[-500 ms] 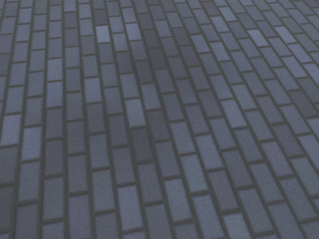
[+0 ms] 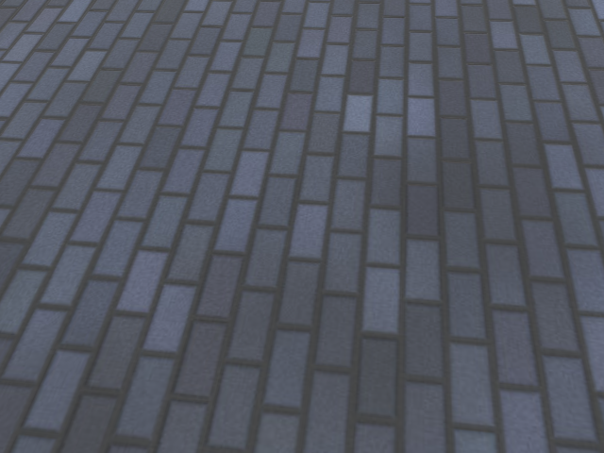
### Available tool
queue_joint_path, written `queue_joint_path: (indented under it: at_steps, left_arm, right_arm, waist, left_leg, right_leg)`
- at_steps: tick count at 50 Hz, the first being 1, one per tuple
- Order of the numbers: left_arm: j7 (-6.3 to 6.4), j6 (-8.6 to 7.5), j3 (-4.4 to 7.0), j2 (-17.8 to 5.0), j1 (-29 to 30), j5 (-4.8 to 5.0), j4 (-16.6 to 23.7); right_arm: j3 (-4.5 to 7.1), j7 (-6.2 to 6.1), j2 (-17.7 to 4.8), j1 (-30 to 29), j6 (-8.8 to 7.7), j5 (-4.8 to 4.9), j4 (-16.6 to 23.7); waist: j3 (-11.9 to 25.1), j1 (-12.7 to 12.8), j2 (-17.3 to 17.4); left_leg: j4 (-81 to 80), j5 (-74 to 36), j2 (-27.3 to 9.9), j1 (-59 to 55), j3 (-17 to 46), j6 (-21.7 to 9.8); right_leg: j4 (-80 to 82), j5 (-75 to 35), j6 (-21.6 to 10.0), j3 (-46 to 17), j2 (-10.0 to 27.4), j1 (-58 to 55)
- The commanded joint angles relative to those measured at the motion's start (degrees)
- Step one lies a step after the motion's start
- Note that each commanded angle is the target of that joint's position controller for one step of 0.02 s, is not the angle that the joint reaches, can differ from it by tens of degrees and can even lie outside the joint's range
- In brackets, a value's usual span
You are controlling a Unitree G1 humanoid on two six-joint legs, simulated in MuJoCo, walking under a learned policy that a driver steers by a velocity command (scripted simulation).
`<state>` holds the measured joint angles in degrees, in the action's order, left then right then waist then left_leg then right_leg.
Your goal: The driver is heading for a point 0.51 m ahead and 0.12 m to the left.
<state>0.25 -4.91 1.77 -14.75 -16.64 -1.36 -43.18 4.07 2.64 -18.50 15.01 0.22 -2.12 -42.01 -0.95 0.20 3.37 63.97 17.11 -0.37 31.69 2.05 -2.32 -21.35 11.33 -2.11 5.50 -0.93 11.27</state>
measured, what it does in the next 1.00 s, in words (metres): walks ahead, turning left: left foot, then right foot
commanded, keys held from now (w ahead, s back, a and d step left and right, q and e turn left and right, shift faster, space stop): w+q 0.48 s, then w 0.04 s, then no key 0.48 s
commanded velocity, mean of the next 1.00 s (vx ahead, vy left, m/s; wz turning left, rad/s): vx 0.36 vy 0.00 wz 0.41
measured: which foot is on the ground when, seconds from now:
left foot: up 0.00-0.28, down 0.30-0.80, up 0.82-1.00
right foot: down 0.00-0.32, up 0.34-0.78, down 0.80-1.00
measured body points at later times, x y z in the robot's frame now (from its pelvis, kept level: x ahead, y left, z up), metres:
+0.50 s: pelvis +0.26 +0.08 -0.01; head +0.28 +0.10 +0.44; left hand +0.29 +0.37 -0.12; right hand +0.43 -0.16 -0.12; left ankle +0.26 +0.13 -0.74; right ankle +0.29 -0.08 -0.66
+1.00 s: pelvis +0.44 +0.11 -0.01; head +0.48 +0.10 +0.44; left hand +0.44 +0.37 -0.13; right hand +0.61 -0.11 -0.15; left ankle +0.35 +0.20 -0.70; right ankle +0.55 +0.07 -0.74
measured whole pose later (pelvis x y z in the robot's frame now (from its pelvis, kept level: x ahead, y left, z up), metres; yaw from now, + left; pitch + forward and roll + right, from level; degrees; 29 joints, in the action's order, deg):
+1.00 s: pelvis +0.44 +0.11 -0.01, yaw +24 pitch -1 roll +1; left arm 0.7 -1.7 -0.1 -11.9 -11.6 -0.9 -46.6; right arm 1.7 -0.7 -14.8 14.6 1.4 -1.1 -48.9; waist -4.5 -0.4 1.7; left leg 51.3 27.2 3.6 18.5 4.6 -0.1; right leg -24.3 5.7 -4.1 3.1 -1.9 18.0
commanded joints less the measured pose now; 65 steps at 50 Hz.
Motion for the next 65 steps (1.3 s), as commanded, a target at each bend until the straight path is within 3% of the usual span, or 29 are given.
queue_joint_path:
  at_steps: [1,7,11,13,15,16,17,18,19,21,23,26,28,31,35,37,39,40,41,42,43,45,48,53,57,58,59,61,65]
  left_arm:
    - [-0.18,-1.40,1.86,-6.61,-1.42,0.42,1.77]
    - [-0.28,-1.00,2.47,-7.87,-4.06,0.32,-0.68]
    - [0.30,0.09,3.02,-9.74,-7.05,0.16,-2.63]
    - [0.68,0.88,3.30,-11.47,-7.68,0.02,-3.42]
    - [0.91,1.82,3.24,-12.32,-7.38,0.24,-3.27]
    - [0.57,1.72,2.30,-9.32,-8.43,0.64,-0.83]
    - [-0.32,1.32,1.74,-5.85,-6.71,0.26,3.49]
    - [-0.46,1.03,2.39,-9.66,0.07,-0.47,4.86]
    - [-0.63,0.45,1.78,-7.91,1.81,0.40,5.28]
    - [-0.54,0.75,1.44,-6.98,0.37,-0.43,4.42]
    - [-0.77,2.76,1.48,-6.92,-2.31,-1.68,3.26]
    - [-1.33,3.81,1.17,-5.33,0.02,-1.48,3.62]
    - [-1.28,3.74,1.04,-4.76,4.26,-1.21,4.52]
    - [-1.22,3.42,0.54,-3.76,7.91,-0.73,4.99]
    - [-1.03,2.84,0.28,-3.84,11.50,-0.11,5.33]
    - [-0.77,2.34,0.49,-4.58,9.63,-0.30,4.44]
    - [-0.10,1.45,0.99,-5.69,2.34,-0.59,1.62]
    - [0.37,0.43,1.18,-6.77,-2.31,-0.83,0.23]
    - [0.82,-0.09,1.62,-10.79,-7.22,-1.23,0.31]
    - [0.49,0.94,2.11,-11.20,-7.01,0.45,-0.29]
    - [-0.11,1.52,1.29,-7.81,-4.75,2.03,0.42]
    - [0.15,2.14,-0.35,-2.80,3.26,1.35,1.09]
    - [0.71,2.73,-0.60,-3.41,5.53,0.26,-0.53]
    - [0.45,3.67,0.10,-5.66,4.02,0.18,-3.13]
    - [0.56,5.20,0.09,-4.97,4.62,0.68,-4.36]
    - [0.42,5.24,-0.03,-4.12,4.10,0.74,-4.48]
    - [0.21,5.45,-0.02,-2.99,2.83,1.42,-4.95]
    - [0.04,5.19,-0.07,-2.48,1.61,1.00,-7.37]
    - [0.26,4.43,0.02,-3.14,0.45,0.70,-10.62]
  right_arm:
    - [0.15,0.88,-1.55,-1.12,0.04,-0.20,4.43]
    - [-1.21,2.12,0.57,-12.05,-0.39,0.20,7.92]
    - [-1.24,2.29,-0.06,-16.11,-0.44,-0.26,9.82]
    - [-0.74,1.62,-0.88,-13.56,-0.45,-0.69,9.47]
    - [0.76,0.43,-3.10,1.07,-1.29,-1.41,5.04]
    - [2.59,-0.59,-8.75,8.90,-1.37,-1.83,3.43]
    - [3.96,-1.07,-14.28,6.74,-0.97,0.47,4.69]
    - [3.96,-1.49,-13.28,8.56,-0.50,1.41,4.94]
    - [3.28,-2.09,-10.78,6.71,-0.62,1.55,3.46]
    - [1.72,-2.49,-6.01,2.72,-1.32,1.74,2.75]
    - [1.10,-2.17,-4.59,0.68,-2.25,1.90,3.31]
    - [1.28,-1.96,-5.52,2.91,-3.22,1.80,1.77]
    - [1.01,-2.00,-5.07,5.08,-3.43,1.85,0.45]
    - [0.73,-2.32,-4.74,7.72,-3.50,2.06,-1.28]
    - [0.18,-3.11,-4.19,10.01,-2.85,1.61,-2.92]
    - [0.06,-3.55,-4.33,9.36,-2.64,1.25,-3.34]
    - [0.16,-3.95,-5.14,7.05,-2.85,1.71,-3.48]
    - [-0.07,-3.86,-4.72,6.49,-3.32,2.22,-3.15]
    - [-0.91,-3.89,-1.61,9.56,-3.84,2.67,-1.53]
    - [-0.79,-4.13,-0.18,18.12,-2.83,4.01,-3.84]
    - [-0.41,-4.41,-3.34,15.97,-1.59,1.73,-5.66]
    - [-0.71,-3.89,-1.92,9.55,-0.41,0.72,-5.54]
    - [-1.49,-3.26,0.29,9.76,1.64,0.78,-7.03]
    - [-2.26,-3.84,0.85,5.61,2.70,1.10,-8.79]
    - [-2.77,-4.11,0.87,4.67,1.58,0.39,-10.46]
    - [-2.76,-4.40,-0.60,4.47,0.89,-0.16,-10.35]
    - [-2.42,-4.43,-2.25,2.00,0.53,0.82,-10.95]
    - [-3.31,-4.33,0.55,0.06,-0.73,1.38,-11.93]
    - [-3.14,-4.73,0.61,1.72,-1.31,1.72,-14.36]
  waist:
    - [-0.09,-0.44,-8.49]
    - [-2.69,1.86,-8.42]
    - [-3.72,2.98,-8.32]
    - [-1.14,1.46,-9.33]
    - [7.65,-5.22,-6.90]
    - [14.91,-7.85,0.69]
    - [19.34,-4.71,12.58]
    - [17.20,-8.18,2.87]
    - [9.96,-6.08,0.11]
    - [2.67,-0.73,-2.86]
    - [3.03,1.52,-2.01]
    - [1.72,1.39,-1.66]
    - [-0.87,0.25,-1.56]
    - [0.34,-1.43,-0.18]
    - [0.94,-3.56,0.90]
    - [0.95,-2.64,1.36]
    - [2.25,1.20,0.69]
    - [5.11,3.41,-1.83]
    - [12.49,3.14,-10.20]
    - [20.21,0.52,-18.37]
    - [16.85,0.32,-9.70]
    - [6.38,-1.35,-5.74]
    - [4.05,-3.13,-9.87]
    - [4.12,-1.08,-11.23]
    - [-0.07,-2.03,-7.81]
    - [-1.06,-1.34,-4.91]
    - [-4.24,1.19,1.76]
    - [-2.98,2.19,2.20]
    - [-1.99,1.43,-0.84]
  left_leg:
    - [-0.80,-5.40,-2.96,8.44,1.57,0.93]
    - [-18.38,-15.84,-3.33,5.62,-3.23,0.12]
    - [-26.08,-9.32,-1.57,2.65,-7.50,-2.76]
    - [-28.17,-2.71,2.23,-3.17,-9.98,-5.05]
    - [-34.25,-2.94,6.67,-21.51,-9.66,-8.29]
    - [-36.69,6.80,-4.45,-39.33,6.51,-12.37]
    - [-44.51,3.49,-18.95,-50.83,38.53,-19.37]
    - [-46.61,-5.52,-18.56,-50.01,37.07,-19.50]
    - [-45.89,-12.69,-17.35,-43.57,28.27,-18.64]
    - [-47.33,-23.30,-11.30,-29.53,19.00,-14.48]
    - [-48.96,-26.77,-8.60,-24.06,15.81,-13.98]
    - [-52.00,-24.07,-6.84,-21.48,13.54,-13.95]
    - [-51.59,-34.25,-6.34,-21.84,11.57,-12.59]
    - [-47.67,-49.17,-5.09,-24.96,7.84,-9.13]
    - [-43.96,-51.82,-5.26,-29.29,7.95,-6.77]
    - [-40.71,-52.75,-6.08,-30.25,9.41,-6.01]
    - [-33.17,-54.45,-5.06,-30.66,9.96,-4.39]
    - [-25.81,-46.75,-2.45,-27.62,8.85,-3.08]
    - [-11.81,-18.52,2.27,-19.46,6.06,-1.45]
    - [0.17,19.21,9.76,-12.31,3.94,-0.01]
    - [2.92,18.17,7.67,-11.05,6.59,0.06]
    - [-0.78,13.24,4.49,-10.31,6.24,1.16]
    - [-11.07,9.31,3.47,-18.00,2.22,2.77]
    - [-25.27,5.26,2.10,-20.87,-0.93,2.49]
    - [-40.08,-3.73,0.12,-27.57,0.97,-0.11]
    - [-44.29,-1.57,-4.49,-26.58,6.91,-1.26]
    - [-46.93,5.38,-6.42,-16.34,10.54,-2.63]
    - [-50.62,7.81,-6.42,-9.42,10.44,-1.25]
    - [-48.16,-1.57,-4.09,-16.20,6.93,-0.73]
  right_leg:
    - [12.30,-13.86,-7.65,-10.06,15.95,-5.30]
    - [12.44,-16.17,-5.58,0.02,14.43,-6.49]
    - [8.64,-24.31,-4.20,3.26,16.28,-12.52]
    - [-0.22,-43.25,-3.34,5.84,16.53,-15.35]
    - [-22.04,-46.49,-1.85,8.57,14.96,-10.91]
    - [-40.30,-26.48,0.41,8.94,12.59,5.41]
    - [-58.76,18.87,3.61,3.52,0.55,26.78]
    - [-61.30,15.98,3.23,-6.25,2.30,32.99]
    - [-58.61,11.18,2.75,-6.97,5.07,33.75]
    - [-48.07,9.01,2.79,-7.36,8.03,26.71]
    - [-44.83,8.84,3.67,-6.88,7.86,21.52]
    - [-38.62,3.66,4.61,-5.49,7.43,22.74]
    - [-32.95,-1.07,4.94,-4.91,7.17,24.37]
    - [-25.66,-6.69,3.98,-3.93,5.25,22.41]
    - [-17.60,-9.52,2.05,-3.34,2.18,19.15]
    - [-13.74,-7.29,0.58,-3.88,0.77,14.91]
    - [-5.46,-9.91,-1.41,-4.00,-0.56,6.09]
    - [-1.92,-24.24,-2.70,-6.83,3.15,-3.12]
    - [-7.37,-55.62,-7.12,-19.12,17.51,-16.46]
    - [-7.63,-71.40,-17.59,-31.58,27.30,-22.34]
    - [-4.41,-59.22,-17.03,-30.97,24.56,-16.05]
    - [1.57,-37.89,-12.60,-22.30,18.58,-4.66]
    - [5.25,-28.00,-9.16,-13.98,12.52,4.33]
    - [7.51,-3.52,-8.63,-15.30,11.77,5.08]
    - [8.49,16.63,-3.38,-16.18,9.93,13.28]
    - [6.21,15.82,-1.30,-15.34,8.44,13.65]
    - [4.44,10.78,-0.10,-10.44,3.86,8.78]
    - [0.89,0.09,-0.06,-9.59,3.76,-3.67]
    - [1.87,-2.48,-0.91,-10.95,5.40,-2.10]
